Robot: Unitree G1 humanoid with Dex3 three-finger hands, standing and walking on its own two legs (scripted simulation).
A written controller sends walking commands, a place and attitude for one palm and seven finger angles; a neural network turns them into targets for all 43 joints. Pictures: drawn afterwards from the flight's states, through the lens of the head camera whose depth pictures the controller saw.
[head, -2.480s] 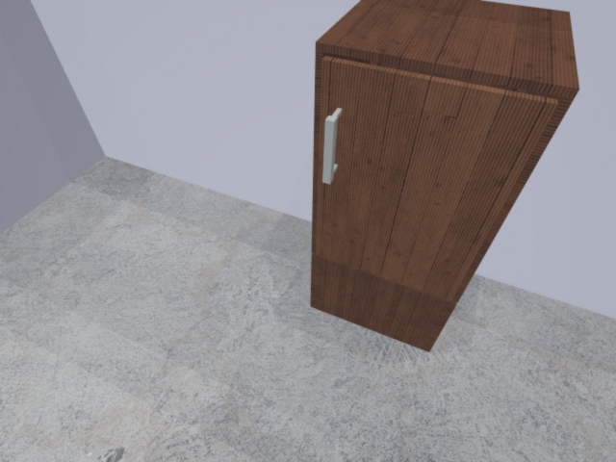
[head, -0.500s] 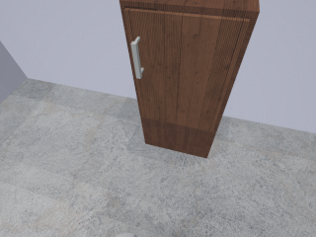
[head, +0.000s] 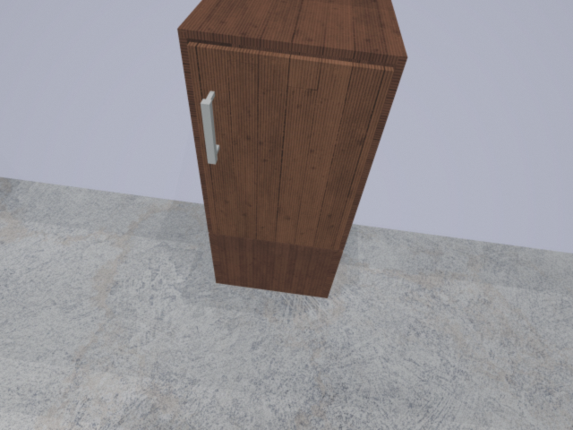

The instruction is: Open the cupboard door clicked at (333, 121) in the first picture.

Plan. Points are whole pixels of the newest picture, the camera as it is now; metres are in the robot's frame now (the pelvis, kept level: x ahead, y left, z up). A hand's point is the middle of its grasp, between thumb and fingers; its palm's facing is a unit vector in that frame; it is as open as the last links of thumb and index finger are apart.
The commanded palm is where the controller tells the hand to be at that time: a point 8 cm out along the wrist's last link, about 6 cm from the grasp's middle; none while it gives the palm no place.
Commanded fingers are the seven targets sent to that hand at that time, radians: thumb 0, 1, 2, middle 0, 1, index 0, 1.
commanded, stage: take the last steps up to it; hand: left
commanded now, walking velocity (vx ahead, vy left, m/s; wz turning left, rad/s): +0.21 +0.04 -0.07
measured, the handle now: (211, 128) +0.71 +0.22 +0.01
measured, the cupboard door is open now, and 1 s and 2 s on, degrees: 0 0 0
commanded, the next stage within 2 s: come to a stop and stand still in 0.38 s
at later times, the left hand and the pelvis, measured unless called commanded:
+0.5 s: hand out of the picture +0.08 +0.16 -0.17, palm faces +0.03 -0.98 -0.19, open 7.3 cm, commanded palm none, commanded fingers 0.00 0.90 0.90 -0.20 -0.30 -0.20 -0.30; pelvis +0.08 -0.01 +0.00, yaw -1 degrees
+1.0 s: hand (180, 419) +0.17 +0.17 -0.17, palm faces -0.02 -0.97 -0.26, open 7.4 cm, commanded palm none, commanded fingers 0.00 0.90 0.90 -0.20 -0.30 -0.20 -0.30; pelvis +0.11 -0.02 -0.01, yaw -4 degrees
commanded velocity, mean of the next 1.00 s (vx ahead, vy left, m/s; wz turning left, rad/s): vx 0.02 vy -0.02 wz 0.00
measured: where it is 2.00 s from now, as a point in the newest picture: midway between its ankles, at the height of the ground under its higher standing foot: outside the picture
